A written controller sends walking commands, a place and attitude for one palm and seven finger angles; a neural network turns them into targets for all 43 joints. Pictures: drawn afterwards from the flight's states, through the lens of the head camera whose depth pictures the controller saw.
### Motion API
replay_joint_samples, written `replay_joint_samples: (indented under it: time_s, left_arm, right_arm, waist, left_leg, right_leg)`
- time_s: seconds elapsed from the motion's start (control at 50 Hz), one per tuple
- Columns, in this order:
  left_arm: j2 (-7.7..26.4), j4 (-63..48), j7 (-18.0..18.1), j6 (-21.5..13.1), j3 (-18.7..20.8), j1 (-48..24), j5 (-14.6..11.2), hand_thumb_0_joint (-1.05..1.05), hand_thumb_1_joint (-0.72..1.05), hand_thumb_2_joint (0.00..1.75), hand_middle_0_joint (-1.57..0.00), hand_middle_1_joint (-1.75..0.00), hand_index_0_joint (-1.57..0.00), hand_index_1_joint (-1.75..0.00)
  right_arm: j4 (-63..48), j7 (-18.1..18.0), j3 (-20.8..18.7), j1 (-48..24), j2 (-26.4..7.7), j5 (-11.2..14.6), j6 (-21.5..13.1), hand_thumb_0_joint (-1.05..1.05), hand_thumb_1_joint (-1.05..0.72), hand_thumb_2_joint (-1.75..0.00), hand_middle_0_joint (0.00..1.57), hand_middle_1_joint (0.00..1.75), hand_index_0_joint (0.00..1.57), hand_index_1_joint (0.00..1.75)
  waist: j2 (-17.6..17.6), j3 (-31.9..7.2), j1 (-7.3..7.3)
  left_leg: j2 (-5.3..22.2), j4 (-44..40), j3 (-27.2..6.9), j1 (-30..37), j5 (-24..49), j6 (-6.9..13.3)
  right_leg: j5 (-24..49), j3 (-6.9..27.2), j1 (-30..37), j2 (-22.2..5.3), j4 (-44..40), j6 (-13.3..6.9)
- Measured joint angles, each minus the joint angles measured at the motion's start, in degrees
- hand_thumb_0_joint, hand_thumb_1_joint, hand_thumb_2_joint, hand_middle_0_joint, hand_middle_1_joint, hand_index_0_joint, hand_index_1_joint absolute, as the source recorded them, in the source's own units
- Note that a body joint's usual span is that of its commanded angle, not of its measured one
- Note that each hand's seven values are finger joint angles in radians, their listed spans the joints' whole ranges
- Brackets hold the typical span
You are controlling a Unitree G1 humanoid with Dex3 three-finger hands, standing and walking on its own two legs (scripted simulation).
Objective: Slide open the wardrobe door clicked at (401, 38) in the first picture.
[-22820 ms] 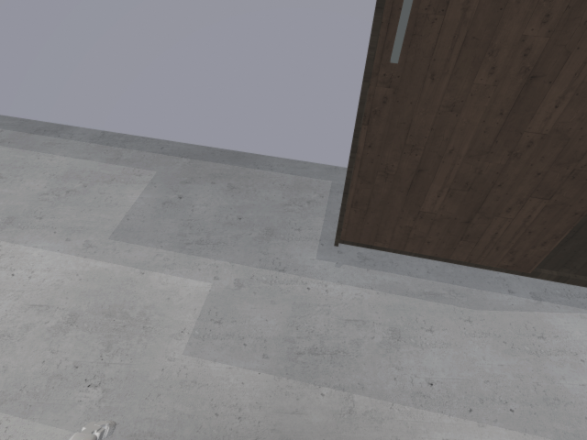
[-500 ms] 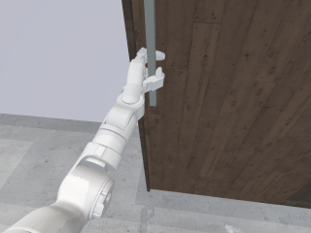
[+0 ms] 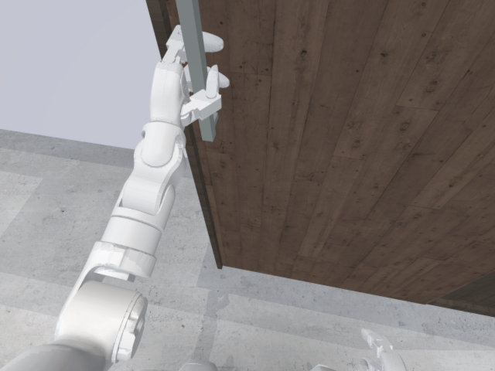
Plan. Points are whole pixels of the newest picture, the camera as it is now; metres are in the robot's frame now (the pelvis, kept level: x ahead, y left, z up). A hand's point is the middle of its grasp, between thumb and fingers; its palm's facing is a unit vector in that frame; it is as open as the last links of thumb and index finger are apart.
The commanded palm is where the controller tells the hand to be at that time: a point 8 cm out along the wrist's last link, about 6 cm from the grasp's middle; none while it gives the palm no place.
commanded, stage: step sideways, sliding the door along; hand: left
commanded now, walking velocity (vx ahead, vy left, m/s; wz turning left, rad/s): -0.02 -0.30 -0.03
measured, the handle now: (198, 40) +0.46 +0.16 +0.25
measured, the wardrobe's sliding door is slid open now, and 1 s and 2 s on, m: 0.01 0.24 0.50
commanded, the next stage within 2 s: none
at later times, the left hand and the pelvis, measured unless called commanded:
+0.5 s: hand (264, 99) +0.43 +0.06 +0.20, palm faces +0.37 -0.93 -0.07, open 6.3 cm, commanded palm +0.39 +0.02 +0.19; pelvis +0.07 -0.14 -0.01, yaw +9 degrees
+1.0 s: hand (395, 122) +0.41 -0.11 +0.20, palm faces +0.07 -1.00 +0.01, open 6.5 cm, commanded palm +0.39 -0.12 +0.19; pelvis +0.11 -0.19 +0.01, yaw +8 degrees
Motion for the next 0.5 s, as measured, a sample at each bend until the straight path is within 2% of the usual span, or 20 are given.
replay_joint_samples:
  time_s: [0.02, 0.04, 0.06, 0.1, 0.12, 0.14, 0.16, 0.2, 0.24, 0.28, 0.34, 0.38, 0.4, 0.42, 0.44, 0.48, 0.5]
  left_arm:
    - [0.44, -1.18, 0.16, 0.37, 0.62, 0.17, 0.32, -0.02, 0.77, 0.87, -0.5, -1.4, -0.21, -1.4]
    - [0.51, -2.49, 0.6, 0.46, 1.56, 0.56, 0.76, -0.02, 0.78, 0.87, -0.51, -1.4, -0.19, -1.4]
    - [0.31, -3.86, 0.97, 0.66, 2.35, 0.92, 1.18, -0.02, 0.79, 0.87, -0.51, -1.4, -0.17, -1.4]
    - [-0.21, -6.73, 1.19, 1.42, 3.24, 1.44, 1.9, -0.02, 0.79, 0.87, -0.5, -1.4, -0.15, -1.4]
    - [-0.28, -8.3, 1.27, 1.85, 3.32, 1.71, 2.16, -0.02, 0.79, 0.87, -0.5, -1.4, -0.15, -1.4]
    - [-0.27, -9.94, 1.34, 2.18, 3.29, 2.06, 2.25, -0.02, 0.79, 0.87, -0.5, -1.4, -0.16, -1.4]
    - [0.13, -11.35, 1.22, 2.16, 3.18, 2.24, 1.95, -0.01, 0.79, 0.86, -0.49, -1.4, -0.16, -1.4]
    - [0.73, -13.61, 0.45, 1.83, 3.28, 2.87, 1.72, -0.01, 0.79, 0.86, -0.48, -1.4, -0.17, -1.4]
    - [0.98, -15.72, -0.1, 1.58, 3.55, 4.13, 1.84, -0.01, 0.79, 0.86, -0.47, -1.4, -0.17, -1.39]
    - [1.0, -17.42, -0.33, 1.26, 3.91, 5.63, 1.9, -0.01, 0.79, 0.86, -0.47, -1.4, -0.18, -1.38]
    - [1.15, -19.76, -0.33, 1.81, 4.82, 7.69, 1.36, -0.01, 0.78, 0.87, -0.47, -1.4, -0.19, -1.36]
    - [1.52, -20.97, -0.3, 2.94, 5.71, 8.44, 1.22, -0.02, 0.76, 0.87, -0.49, -1.42, -0.18, -1.34]
    - [1.27, -21.62, 0.1, 3.01, 6.49, 9.11, 1.56, -0.02, 0.76, 0.87, -0.5, -1.42, -0.18, -1.33]
    - [0.65, -22.55, 0.6, 2.92, 7.24, 10.08, 1.88, -0.02, 0.75, 0.87, -0.51, -1.43, -0.18, -1.33]
    - [-0.11, -23.72, 1.1, 2.88, 7.72, 11.16, 2.21, -0.02, 0.75, 0.87, -0.52, -1.43, -0.17, -1.33]
    - [-1.71, -26.92, 1.88, 3.18, 7.79, 13.35, 2.91, -0.02, 0.75, 0.87, -0.52, -1.43, -0.17, -1.34]
    - [-2.44, -28.7, 2.28, 3.28, 7.37, 14.38, 3.33, -0.02, 0.75, 0.87, -0.51, -1.43, -0.18, -1.35]
  right_arm:
    - [-0.37, 0.13, 0.11, -1.02, -0.07, 0.28, -0.03, 0.01, -0.91, -0.9, 0.2, 0.3, 0.2, 0.3]
    - [-0.28, 0.16, -0.04, -2.84, -0.61, 0.38, 0.06, 0.01, -0.91, -0.9, 0.2, 0.3, 0.2, 0.3]
    - [-0.17, 0.09, -0.48, -4.66, -1.29, 0.5, 0.19, 0.01, -0.91, -0.9, 0.2, 0.3, 0.2, 0.3]
    - [-0.08, -0.25, -1.64, -7.78, -2.67, 0.63, 0.37, 0.01, -0.91, -0.9, 0.2, 0.3, 0.2, 0.3]
    - [-0.24, -0.38, -2.1, -9.0, -3.3, 0.58, 0.33, 0.01, -0.91, -0.9, 0.2, 0.3, 0.2, 0.3]
    - [-0.75, -0.39, -2.42, -9.84, -3.94, 0.47, 0.26, 0.01, -0.91, -0.9, 0.2, 0.3, 0.2, 0.3]
    - [-1.34, -0.26, -2.99, -10.64, -3.93, 0.18, 0.24, 0.01, -0.91, -0.9, 0.2, 0.3, 0.2, 0.3]
    - [-2.85, 1.14, -3.95, -11.38, -3.22, 0.04, 0.67, 0.01, -0.91, -0.9, 0.2, 0.3, 0.2, 0.3]
    - [-4.08, 2.57, -4.09, -11.34, -2.74, 0.24, 0.71, 0.01, -0.91, -0.9, 0.19, 0.3, 0.2, 0.3]
    - [-5.08, 3.29, -3.75, -10.7, -2.43, 0.36, 0.4, 0.01, -0.91, -0.9, 0.19, 0.3, 0.2, 0.3]
    - [-6.27, 3.28, -2.67, -9.14, -1.84, 0.35, -0.72, 0.01, -0.91, -0.9, 0.2, 0.3, 0.2, 0.3]
    - [-6.48, 3.1, -1.68, -8.13, -1.11, 0.55, -1.58, 0.01, -0.91, -0.9, 0.2, 0.3, 0.2, 0.3]
    - [-5.9, 2.85, -1.24, -8.49, -1.2, 0.51, -1.91, 0.01, -0.91, -0.9, 0.2, 0.3, 0.2, 0.3]
    - [-5.18, 2.5, -1.12, -9.11, -1.54, 0.41, -2.15, 0.01, -0.91, -0.9, 0.2, 0.3, 0.2, 0.3]
    - [-4.57, 2.13, -1.3, -9.63, -1.94, 0.31, -2.34, 0.01, -0.91, -0.9, 0.2, 0.3, 0.2, 0.3]
    - [-3.78, 1.53, -1.88, -10.27, -2.75, 0.2, -2.92, 0.01, -0.91, -0.9, 0.2, 0.3, 0.2, 0.3]
    - [-3.52, 1.36, -2.12, -10.42, -3.15, 0.17, -3.41, 0.01, -0.91, -0.9, 0.2, 0.3, 0.2, 0.3]
  waist:
    - [-0.5, 0.01, 0.03]
    - [0.12, 0.45, -0.69]
    - [0.63, 0.88, -1.73]
    - [0.62, 1.73, -2.87]
    - [0.24, 2.09, -3.02]
    - [0.11, 2.11, -2.85]
    - [-0.59, 2.66, -2.23]
    - [-1.96, 4.02, -0.59]
    - [-1.87, 4.72, 0.37]
    - [-1.0, 4.96, 1.17]
    - [0.32, 5.21, 2.07]
    - [-0.05, 4.94, 1.83]
    - [0.47, 4.97, 0.95]
    - [1.06, 4.98, -0.07]
    - [1.28, 4.88, -0.79]
    - [1.03, 4.7, -1.63]
    - [0.89, 4.74, -2.02]
  left_leg:
    - [0.33, 2.94, -0.42, -1.28, -1.43, 0.03]
    - [1.14, 6.22, -1.01, -3.01, -2.04, 1.22]
    - [0.75, 9.72, -1.77, -5.13, -3.45, 2.16]
    - [-1.78, 14.31, -0.84, -8.4, -6.69, 3.38]
    - [-2.98, 12.2, 0.89, -8.55, -5.52, 3.91]
    - [-3.29, 7.36, 2.64, -7.63, 0.73, 4.79]
    - [-3.08, 6.22, 3.26, -7.24, 2.15, 4.45]
    - [-2.21, 5.45, 3.89, -6.09, 0.77, 2.42]
    - [-0.7, 3.27, 3.34, -4.79, 0.53, 1.12]
    - [1.06, 0.98, 2.44, -3.49, 1.2, 0.07]
    - [3.44, 0.32, 1.21, -1.84, 1.16, -1.44]
    - [4.18, 4.17, 0.83, -2.67, -0.15, -1.17]
    - [4.66, 6.78, 0.35, -3.89, -0.05, -0.02]
    - [3.76, 9.7, -0.52, -5.42, -1.39, 0.81]
    - [1.74, 12.89, -0.87, -7.03, -4.29, 1.58]
    - [-3.03, 16.53, 0.38, -9.46, -8.73, 2.93]
    - [-4.81, 14.68, 1.88, -9.59, -8.14, 3.44]
  right_leg:
    - [1.69, -0.4, 0.69, -0.17, -0.94, 0.68]
    - [0.05, -1.51, 0.28, 0.26, 0.79, 1.22]
    - [-1.96, -2.76, -0.14, 0.24, 2.34, 1.29]
    - [-4.28, -4.35, -0.7, -0.51, 3.63, 0.86]
    - [-4.65, -4.63, -1.17, -0.92, 4.17, 0.55]
    - [-4.58, -4.67, -2.57, -0.94, 6.05, 0.39]
    - [-4.58, -3.43, -4.62, -0.63, 10.37, 0.81]
    - [-10.52, -0.25, -8.14, 0.82, 20.06, 0.82]
    - [-13.34, 0.83, -10.18, 1.64, 24.64, 0.54]
    - [-12.87, 1.06, -10.45, 1.43, 23.23, 0.46]
    - [-7.13, 0.81, -6.65, 0.49, 12.79, 0.87]
    - [0.74, 0.02, -2.1, -0.35, 4.68, 1.7]
    - [-1.79, -1.24, -1.28, -0.33, 4.94, 1.83]
    - [-4.35, -2.24, -1.27, -0.52, 5.89, 1.59]
    - [-5.95, -2.75, -1.53, -0.96, 6.36, 1.28]
    - [-6.3, -2.82, -2.19, -1.86, 5.91, 1.1]
    - [-5.42, -2.69, -2.56, -2.0, 5.64, 1.08]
